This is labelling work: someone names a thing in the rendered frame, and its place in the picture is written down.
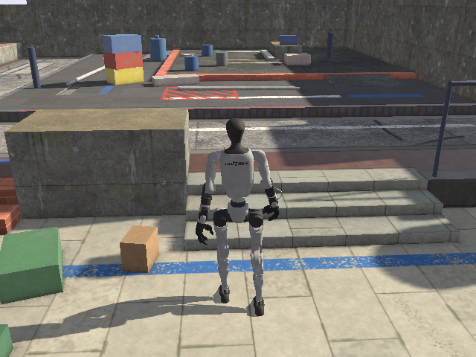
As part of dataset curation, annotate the robot left forearm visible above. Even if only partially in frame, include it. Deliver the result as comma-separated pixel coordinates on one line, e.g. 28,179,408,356
197,183,212,224

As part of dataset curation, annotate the robot right forearm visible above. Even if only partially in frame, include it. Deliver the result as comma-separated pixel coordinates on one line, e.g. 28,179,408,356
265,178,278,208

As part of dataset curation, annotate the robot right upper arm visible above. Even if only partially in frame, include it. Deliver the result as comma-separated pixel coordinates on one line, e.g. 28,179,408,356
252,149,272,189

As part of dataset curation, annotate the left robot hand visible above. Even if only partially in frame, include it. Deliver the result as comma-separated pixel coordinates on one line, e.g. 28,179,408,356
196,222,213,245

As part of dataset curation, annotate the right robot hand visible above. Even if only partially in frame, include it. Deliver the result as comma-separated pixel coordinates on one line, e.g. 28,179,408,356
263,205,280,221

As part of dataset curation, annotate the robot left upper arm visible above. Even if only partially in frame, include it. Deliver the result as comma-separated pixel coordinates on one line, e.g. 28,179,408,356
205,151,221,194

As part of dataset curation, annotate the left robot thigh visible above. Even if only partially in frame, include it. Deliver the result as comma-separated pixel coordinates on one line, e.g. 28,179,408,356
213,208,229,258

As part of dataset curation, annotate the humanoid robot head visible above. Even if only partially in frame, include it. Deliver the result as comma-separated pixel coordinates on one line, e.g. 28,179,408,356
224,118,249,154

